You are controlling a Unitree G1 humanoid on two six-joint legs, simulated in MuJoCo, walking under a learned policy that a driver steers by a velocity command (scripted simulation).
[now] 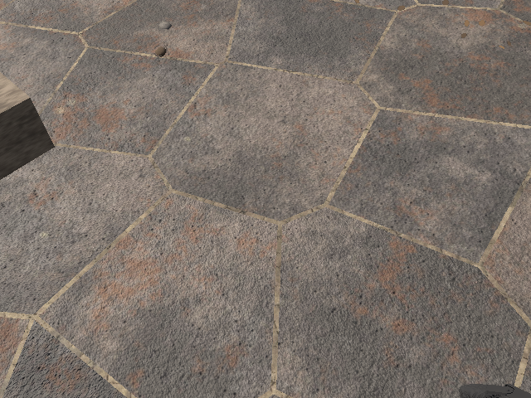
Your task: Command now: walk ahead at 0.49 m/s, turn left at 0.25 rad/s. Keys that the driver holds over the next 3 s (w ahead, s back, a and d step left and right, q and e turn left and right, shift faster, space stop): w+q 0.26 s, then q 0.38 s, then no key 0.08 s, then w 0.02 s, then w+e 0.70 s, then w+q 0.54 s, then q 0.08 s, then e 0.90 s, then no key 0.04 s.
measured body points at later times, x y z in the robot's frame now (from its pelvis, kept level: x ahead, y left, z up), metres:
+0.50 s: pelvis +0.30 +0.02 +0.00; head +0.34 +0.03 +0.44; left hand +0.46 +0.31 -0.07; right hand +0.44 -0.26 -0.11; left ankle +0.20 +0.10 -0.73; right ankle +0.49 -0.06 -0.72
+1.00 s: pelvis +0.40 +0.05 +0.01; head +0.39 +0.07 +0.46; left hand +0.40 +0.35 -0.11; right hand +0.60 -0.16 -0.09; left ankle +0.33 +0.14 -0.73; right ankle +0.49 -0.06 -0.68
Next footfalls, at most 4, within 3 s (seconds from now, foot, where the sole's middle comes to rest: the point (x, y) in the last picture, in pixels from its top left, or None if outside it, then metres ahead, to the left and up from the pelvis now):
0.08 left None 0.24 0.11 -0.77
0.52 right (319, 378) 0.52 -0.04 -0.77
0.90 left None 0.37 0.15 -0.77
1.36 right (313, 301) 0.73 -0.03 -0.77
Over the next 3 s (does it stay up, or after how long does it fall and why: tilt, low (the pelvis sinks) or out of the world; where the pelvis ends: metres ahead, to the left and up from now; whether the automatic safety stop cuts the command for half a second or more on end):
stays up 1.14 0.21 0.01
